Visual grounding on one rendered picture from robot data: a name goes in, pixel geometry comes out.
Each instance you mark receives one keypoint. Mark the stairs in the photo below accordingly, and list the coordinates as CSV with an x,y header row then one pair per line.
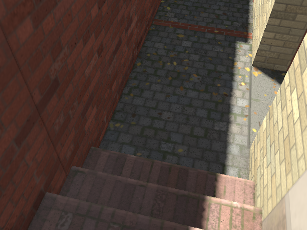
x,y
118,191

